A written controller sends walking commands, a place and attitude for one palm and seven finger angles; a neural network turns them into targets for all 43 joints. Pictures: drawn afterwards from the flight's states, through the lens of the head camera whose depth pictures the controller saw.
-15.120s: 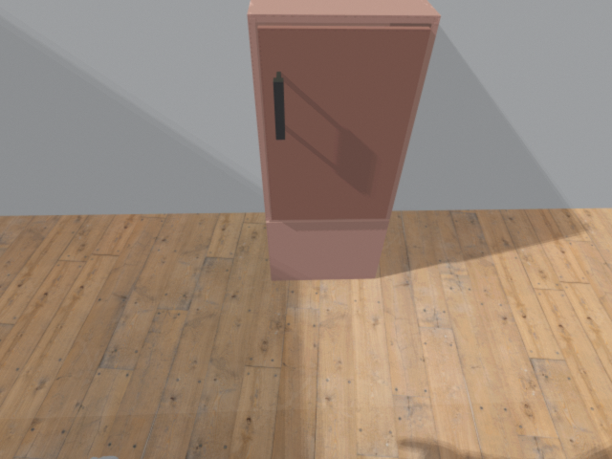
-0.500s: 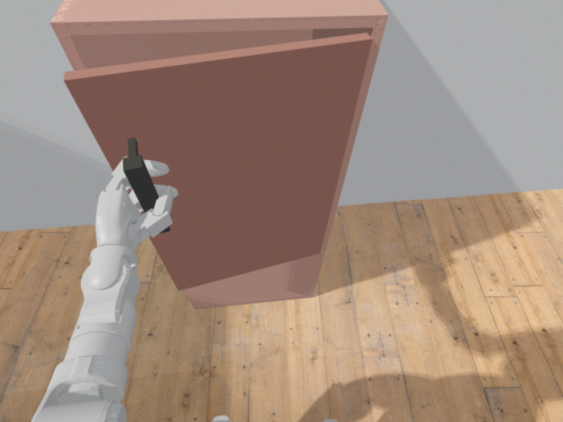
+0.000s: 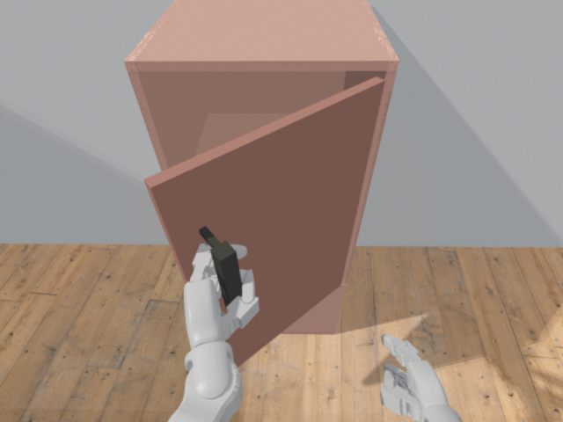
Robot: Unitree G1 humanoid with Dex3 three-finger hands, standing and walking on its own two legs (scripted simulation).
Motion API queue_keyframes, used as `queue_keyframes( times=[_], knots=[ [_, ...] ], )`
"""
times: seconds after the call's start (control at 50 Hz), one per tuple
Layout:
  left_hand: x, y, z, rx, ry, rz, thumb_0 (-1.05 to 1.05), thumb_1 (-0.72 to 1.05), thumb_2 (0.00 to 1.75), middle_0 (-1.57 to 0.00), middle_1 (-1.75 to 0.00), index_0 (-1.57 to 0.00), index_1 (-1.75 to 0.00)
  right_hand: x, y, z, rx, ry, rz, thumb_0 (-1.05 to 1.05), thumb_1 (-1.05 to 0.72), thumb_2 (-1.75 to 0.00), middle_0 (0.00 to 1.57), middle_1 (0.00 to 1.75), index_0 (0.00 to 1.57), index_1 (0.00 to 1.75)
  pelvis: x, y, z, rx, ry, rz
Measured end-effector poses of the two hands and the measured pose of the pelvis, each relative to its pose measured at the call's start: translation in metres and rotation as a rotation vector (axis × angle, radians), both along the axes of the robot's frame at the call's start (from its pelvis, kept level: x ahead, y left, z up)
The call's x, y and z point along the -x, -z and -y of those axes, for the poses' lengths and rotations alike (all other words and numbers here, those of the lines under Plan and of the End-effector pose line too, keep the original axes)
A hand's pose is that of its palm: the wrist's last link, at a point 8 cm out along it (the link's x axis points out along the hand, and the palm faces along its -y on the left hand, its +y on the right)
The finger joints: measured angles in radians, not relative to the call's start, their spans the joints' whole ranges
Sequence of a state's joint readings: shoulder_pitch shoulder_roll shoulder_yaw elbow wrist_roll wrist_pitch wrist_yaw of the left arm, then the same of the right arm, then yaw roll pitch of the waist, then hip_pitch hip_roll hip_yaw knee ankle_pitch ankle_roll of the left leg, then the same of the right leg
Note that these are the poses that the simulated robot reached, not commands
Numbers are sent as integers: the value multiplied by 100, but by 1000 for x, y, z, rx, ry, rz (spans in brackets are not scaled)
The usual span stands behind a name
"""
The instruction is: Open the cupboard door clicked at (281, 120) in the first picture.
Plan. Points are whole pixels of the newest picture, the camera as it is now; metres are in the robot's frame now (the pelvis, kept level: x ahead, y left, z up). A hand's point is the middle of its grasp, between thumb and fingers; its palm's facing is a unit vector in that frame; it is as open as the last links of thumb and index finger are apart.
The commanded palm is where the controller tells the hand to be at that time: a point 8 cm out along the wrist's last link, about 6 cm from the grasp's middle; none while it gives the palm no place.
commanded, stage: pull the door open along its arc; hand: left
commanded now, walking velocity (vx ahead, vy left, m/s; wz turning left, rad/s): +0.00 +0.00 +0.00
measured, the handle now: (222, 273) +0.31 +0.10 +0.07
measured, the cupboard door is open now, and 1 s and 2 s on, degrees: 40 41 45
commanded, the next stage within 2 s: open thumb and fingers to let go in 0.08 s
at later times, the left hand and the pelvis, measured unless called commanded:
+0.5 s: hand (257, 301) +0.27 +0.05 +0.08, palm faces +0.39 -0.92 -0.02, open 8.5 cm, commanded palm +0.22 +0.08 +0.07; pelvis +0.00 -0.04 +0.00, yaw +2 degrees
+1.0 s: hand (253, 300) +0.27 +0.05 +0.07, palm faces +0.32 -0.95 -0.02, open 14.7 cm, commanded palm +0.23 +0.08 +0.07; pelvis +0.00 -0.02 +0.00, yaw +1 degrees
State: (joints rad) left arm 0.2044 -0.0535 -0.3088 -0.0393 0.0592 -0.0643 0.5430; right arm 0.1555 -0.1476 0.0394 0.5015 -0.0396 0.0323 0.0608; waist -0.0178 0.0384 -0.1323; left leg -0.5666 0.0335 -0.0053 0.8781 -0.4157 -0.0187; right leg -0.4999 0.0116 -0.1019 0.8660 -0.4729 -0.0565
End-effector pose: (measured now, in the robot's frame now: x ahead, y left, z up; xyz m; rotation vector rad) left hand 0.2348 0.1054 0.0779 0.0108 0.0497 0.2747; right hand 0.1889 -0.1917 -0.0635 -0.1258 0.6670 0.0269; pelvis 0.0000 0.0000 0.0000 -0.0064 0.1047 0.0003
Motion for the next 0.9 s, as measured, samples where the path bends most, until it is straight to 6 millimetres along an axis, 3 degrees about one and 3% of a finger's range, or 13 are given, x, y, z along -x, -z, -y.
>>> queue_keyframes(
  times=[0.16,0.28,0.4,0.7,0.9],
  knots=[
    [19,-3,20,-2,63,-35,2,65,71,-32,-130,-39,-135,7,1,28,5,20,-1,1,-90,-90,20,30,20,30,-3,-2,19,-13,-9,29],
    [13,-1,16,-6,-61,-11,1,63,76,-35,-131,-39,-134,16,14,53,66,25,-52,1,-91,-90,20,30,20,30,1,0,30,-23,-23,19],
    [11,-1,11,-4,-145,16,2,51,73,-36,-131,-37,-132,24,22,65,77,26,-80,1,-91,-90,19,30,19,30,3,1,37,-32,-30,0],
    [8,3,13,-4,-118,22,0,-27,40,-31,-121,-31,-121,26,27,58,60,36,-84,1,-91,-90,20,30,20,30,2,2,36,-36,-19,-19],
    [3,4,12,-11,-75,28,-1,-47,32,-25,-90,-26,-90,20,21,45,61,35,-51,1,-91,-90,20,30,20,30,3,3,23,-25,-15,-16]
  ],
)
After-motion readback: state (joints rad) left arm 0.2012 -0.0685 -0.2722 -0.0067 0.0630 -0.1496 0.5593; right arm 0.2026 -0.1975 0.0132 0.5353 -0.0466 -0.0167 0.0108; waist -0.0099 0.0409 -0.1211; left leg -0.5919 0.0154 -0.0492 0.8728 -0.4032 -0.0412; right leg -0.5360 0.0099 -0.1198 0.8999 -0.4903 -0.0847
